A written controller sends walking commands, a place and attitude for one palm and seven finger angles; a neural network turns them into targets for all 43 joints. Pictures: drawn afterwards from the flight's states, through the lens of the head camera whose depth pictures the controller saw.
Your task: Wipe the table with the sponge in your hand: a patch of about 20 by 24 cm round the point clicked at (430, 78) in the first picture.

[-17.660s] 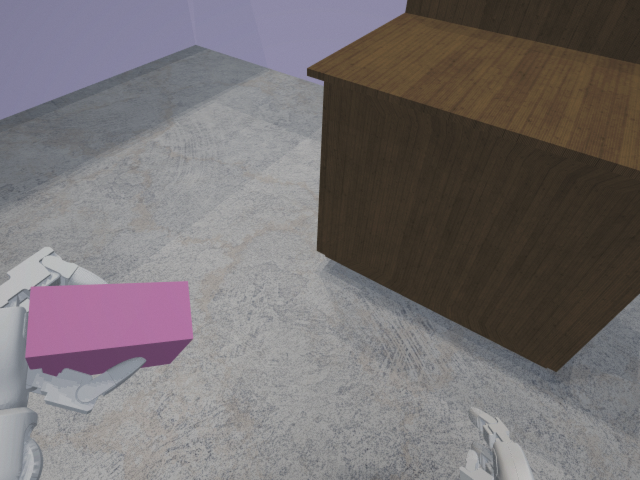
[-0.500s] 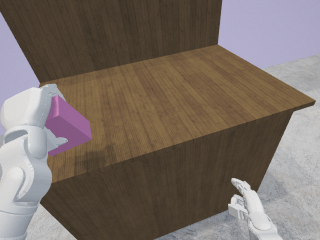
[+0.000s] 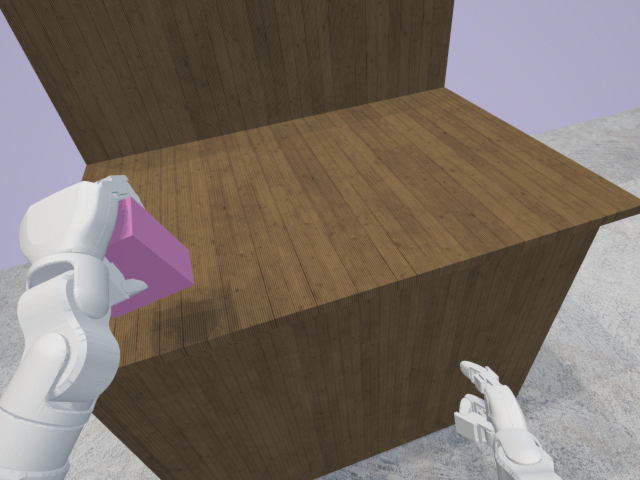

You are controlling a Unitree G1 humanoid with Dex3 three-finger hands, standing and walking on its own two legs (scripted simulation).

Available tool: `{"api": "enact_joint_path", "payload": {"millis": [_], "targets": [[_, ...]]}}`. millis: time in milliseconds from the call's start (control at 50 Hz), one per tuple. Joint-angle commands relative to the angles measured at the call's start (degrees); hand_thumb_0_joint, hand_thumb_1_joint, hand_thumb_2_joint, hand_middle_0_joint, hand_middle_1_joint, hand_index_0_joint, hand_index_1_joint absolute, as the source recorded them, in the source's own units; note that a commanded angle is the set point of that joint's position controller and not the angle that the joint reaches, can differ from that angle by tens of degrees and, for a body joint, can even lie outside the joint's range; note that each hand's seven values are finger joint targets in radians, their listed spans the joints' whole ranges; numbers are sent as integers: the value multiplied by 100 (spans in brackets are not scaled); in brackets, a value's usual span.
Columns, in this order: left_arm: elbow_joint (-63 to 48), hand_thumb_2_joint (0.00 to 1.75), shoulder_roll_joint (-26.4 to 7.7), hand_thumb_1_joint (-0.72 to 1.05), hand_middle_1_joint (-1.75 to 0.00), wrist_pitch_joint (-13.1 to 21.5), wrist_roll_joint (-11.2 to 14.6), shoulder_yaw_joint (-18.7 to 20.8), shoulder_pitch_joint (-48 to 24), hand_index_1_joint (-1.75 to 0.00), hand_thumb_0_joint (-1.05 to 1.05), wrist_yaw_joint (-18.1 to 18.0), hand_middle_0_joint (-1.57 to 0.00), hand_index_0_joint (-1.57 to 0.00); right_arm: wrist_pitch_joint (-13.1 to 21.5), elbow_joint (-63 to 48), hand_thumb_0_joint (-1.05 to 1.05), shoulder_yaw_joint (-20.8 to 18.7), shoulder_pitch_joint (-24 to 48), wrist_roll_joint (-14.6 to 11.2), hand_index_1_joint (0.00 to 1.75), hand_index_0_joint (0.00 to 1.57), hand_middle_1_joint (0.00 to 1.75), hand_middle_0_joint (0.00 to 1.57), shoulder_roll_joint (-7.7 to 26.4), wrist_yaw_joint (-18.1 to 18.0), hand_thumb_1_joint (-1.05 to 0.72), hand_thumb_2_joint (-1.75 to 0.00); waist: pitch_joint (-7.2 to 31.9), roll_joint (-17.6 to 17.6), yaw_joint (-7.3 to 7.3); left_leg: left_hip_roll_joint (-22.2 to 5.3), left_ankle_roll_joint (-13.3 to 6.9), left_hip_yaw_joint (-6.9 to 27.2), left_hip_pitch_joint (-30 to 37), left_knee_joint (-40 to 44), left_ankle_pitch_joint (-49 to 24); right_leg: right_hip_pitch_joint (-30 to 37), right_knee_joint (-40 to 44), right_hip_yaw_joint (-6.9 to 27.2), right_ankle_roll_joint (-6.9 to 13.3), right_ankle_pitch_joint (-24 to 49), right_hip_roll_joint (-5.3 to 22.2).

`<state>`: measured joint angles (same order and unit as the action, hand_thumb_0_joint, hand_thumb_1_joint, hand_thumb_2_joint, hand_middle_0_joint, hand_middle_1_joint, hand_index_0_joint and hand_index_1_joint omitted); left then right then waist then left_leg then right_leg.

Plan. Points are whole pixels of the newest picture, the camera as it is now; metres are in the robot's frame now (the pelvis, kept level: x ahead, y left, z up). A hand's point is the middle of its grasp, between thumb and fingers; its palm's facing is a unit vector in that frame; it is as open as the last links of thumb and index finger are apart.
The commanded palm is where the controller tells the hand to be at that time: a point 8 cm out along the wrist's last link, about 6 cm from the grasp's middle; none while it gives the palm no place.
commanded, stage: move the sponge above the wiping area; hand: left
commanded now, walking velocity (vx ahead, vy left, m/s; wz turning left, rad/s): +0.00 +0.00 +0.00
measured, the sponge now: (133, 269) +0.27 +0.28 +0.17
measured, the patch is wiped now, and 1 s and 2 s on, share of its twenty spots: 0.00 0.00 0.00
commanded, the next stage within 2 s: none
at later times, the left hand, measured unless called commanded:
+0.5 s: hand (121, 261) +0.26 +0.29 +0.19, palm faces +0.24 -0.10 -0.96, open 9.7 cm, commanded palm +0.21 +0.28 +0.26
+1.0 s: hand (130, 268) +0.28 +0.30 +0.16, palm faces +0.08 -0.05 -1.00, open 9.7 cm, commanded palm +0.24 +0.29 +0.24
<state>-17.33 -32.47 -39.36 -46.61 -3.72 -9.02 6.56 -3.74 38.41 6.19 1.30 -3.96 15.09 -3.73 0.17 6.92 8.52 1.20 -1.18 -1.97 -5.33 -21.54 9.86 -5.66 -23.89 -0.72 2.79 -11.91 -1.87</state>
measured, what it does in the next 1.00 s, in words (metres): stands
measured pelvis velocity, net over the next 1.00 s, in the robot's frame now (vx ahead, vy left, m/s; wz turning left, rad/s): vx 0.01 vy -0.01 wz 0.02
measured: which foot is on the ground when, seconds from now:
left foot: down 0.00-1.00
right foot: down 0.00-1.00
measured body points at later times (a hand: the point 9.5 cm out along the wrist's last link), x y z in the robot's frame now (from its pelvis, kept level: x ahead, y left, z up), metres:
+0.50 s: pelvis +0.00 +0.00 +0.00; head -0.04 -0.06 +0.44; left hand +0.24 +0.29 +0.24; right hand +0.26 -0.18 -0.07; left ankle +0.03 +0.11 -0.74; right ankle +0.02 -0.09 -0.74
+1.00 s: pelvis +0.01 -0.01 +0.00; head -0.02 -0.06 +0.44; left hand +0.27 +0.29 +0.22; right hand +0.26 -0.20 -0.08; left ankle +0.03 +0.11 -0.74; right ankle +0.02 -0.09 -0.74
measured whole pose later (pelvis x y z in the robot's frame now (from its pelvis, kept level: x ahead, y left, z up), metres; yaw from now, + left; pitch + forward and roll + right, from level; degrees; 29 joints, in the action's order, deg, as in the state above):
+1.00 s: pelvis +0.01 -0.01 +0.00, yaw +1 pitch -5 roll +1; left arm -2.8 -33.2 -33.3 -51.3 -5.9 -11.3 10.8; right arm -2.1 39.6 5.3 -0.5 -3.2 16.1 -4.7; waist 0.3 6.1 7.3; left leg 0.9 -0.6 -0.7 -7.3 -22.9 10.7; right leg -7.2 -24.9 -1.9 3.5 -13.0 -2.2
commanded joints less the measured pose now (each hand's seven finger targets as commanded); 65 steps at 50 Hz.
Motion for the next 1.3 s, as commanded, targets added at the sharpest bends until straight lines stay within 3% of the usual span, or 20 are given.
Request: {"api": "enact_joint_path", "payload": {"millis": [0,120,180,220,260,320,360,460,520,580,620,760,900,920,960,1020,1160,1220,1260,1280], "targets": [[-559,130,-1152,10,-160,90,-288,629,-1838,-160,0,-216,-120,-120,283,-1073,0,-208,1502,29,30,20,30,20,478,-36,-90,-90,783,-498,-50,62,-54,238,-78,357,-634,148,554,384,8,51,37],[-1012,130,-1568,10,-160,144,-506,867,-2355,-160,0,-269,-120,-120,347,-1126,0,-199,1593,54,30,20,30,20,470,-22,-90,-90,1366,-86,54,73,-57,290,86,333,-715,385,441,557,100,68,-12],[-706,130,-1286,10,-160,158,-468,686,-2164,-160,0,-281,-120,-120,319,-1042,0,-189,1531,78,30,20,30,20,435,-1,-90,-90,1213,-230,33,95,-50,275,-23,359,-893,450,444,420,77,273,9],[-741,130,-1662,10,-160,119,-561,1005,-2191,-160,0,-294,-120,-120,314,-1066,0,-200,1576,79,30,20,30,20,479,0,-90,-90,1284,-118,100,83,-46,281,-4,315,-824,431,435,603,120,211,-7],[-407,130,-1372,10,-160,100,-463,863,-1867,-160,0,-268,-120,-120,281,-999,0,-190,1518,70,30,20,30,20,410,27,-90,-90,1106,-427,51,96,-50,232,-118,291,-949,460,429,488,74,352,15],[-539,130,-1559,10,-160,81,-467,996,-1787,-160,0,-203,-120,-120,254,-1069,0,-218,1565,46,30,20,30,20,481,30,-90,-90,1042,-324,45,76,-48,240,-84,261,-786,294,473,614,75,225,17],[-335,130,-1103,10,-160,77,-383,617,-1744,-160,0,-161,-120,-120,269,-1031,0,-195,1507,28,30,20,30,20,425,30,-90,-90,878,-393,-43,87,-65,234,-121,286,-813,245,478,438,49,243,15],[-333,130,-947,10,-160,180,-482,292,-2196,-160,0,-127,-120,-120,390,-1048,0,-202,1463,34,30,20,30,20,455,-29,-90,-90,922,-401,-130,119,-99,253,-46,300,-660,140,515,383,39,44,10],[-356,130,-1650,10,-160,259,-676,786,-2439,-160,0,-178,-120,-120,409,-1037,0,-226,1461,69,30,20,30,20,541,-86,-90,-90,1086,-292,-37,113,-93,264,-9,282,-453,153,577,596,63,-215,30],[39,130,-1548,10,-160,341,-707,758,-2400,-160,0,-211,-120,-120,390,-929,0,-229,1434,107,30,20,30,20,502,-86,-90,-90,1114,-418,-17,160,-76,258,-126,268,-674,344,526,509,52,54,49],[28,130,-1958,10,-160,357,-814,1080,-2445,-160,0,-211,-120,-120,409,-938,0,-248,1463,111,30,20,30,20,545,-65,-90,-90,1316,-272,63,162,-63,273,-97,203,-658,396,500,726,96,37,43],[444,130,-1310,10,-160,376,-584,594,-2027,-160,0,42,-120,-120,439,-923,0,-254,1373,69,30,20,30,20,486,-45,-90,-90,1055,-394,-83,176,-98,221,-230,147,-841,366,434,476,12,470,77],[439,130,-1592,10,-160,600,-739,673,-2285,-160,0,162,-120,-120,462,-953,0,-292,1320,102,30,20,30,20,585,-114,-90,-90,1099,-554,-117,196,-132,245,-227,98,-767,307,424,476,-21,450,104],[273,130,-1918,10,-160,657,-794,937,-2375,-160,0,136,-120,-120,503,-982,0,-304,1306,107,30,20,30,20,601,-114,-90,-90,1340,-453,-70,170,-138,263,-122,35,-761,369,403,641,16,385,109],[467,130,-1633,10,-160,769,-753,742,-2416,-160,0,111,-120,-120,516,-928,0,-288,1258,117,30,20,30,20,521,-134,-90,-90,1250,-523,-122,211,-147,230,-158,30,-877,360,383,490,-8,508,102],[183,130,-1997,10,-160,974,-735,1121,-2409,-160,0,-35,-120,-120,556,-933,0,-329,1211,132,30,20,30,20,571,-128,-90,-90,1433,-146,-38,188,-119,295,-19,18,-888,408,383,638,77,537,90],[370,130,-1381,10,-160,830,-638,720,-2233,-160,0,-174,-120,-120,519,-897,0,-323,1270,105,30,20,30,20,497,-71,-90,-90,1256,-176,-76,199,-86,261,-120,71,-1121,411,343,439,74,830,71],[150,130,-1884,10,-160,715,-613,1165,-1948,-160,0,-164,-120,-120,501,-952,0,-358,1329,115,30,20,30,20,601,-68,-90,-90,1441,-230,28,171,-88,299,-75,26,-1186,546,274,571,82,1009,76],[399,130,-1264,10,-160,613,-596,623,-2000,-160,0,-80,-120,-120,470,-927,0,-295,1338,76,30,20,30,20,483,-62,-90,-90,1120,-472,-94,180,-107,256,-165,85,-1120,349,347,369,23,844,71],[445,130,-1345,10,-160,606,-597,661,-2055,-160,0,-65,-120,-120,445,-889,0,-310,1284,81,30,20,30,20,549,-70,-90,-90,1019,-542,-130,150,-95,288,-169,143,-993,256,413,368,14,710,60]]}}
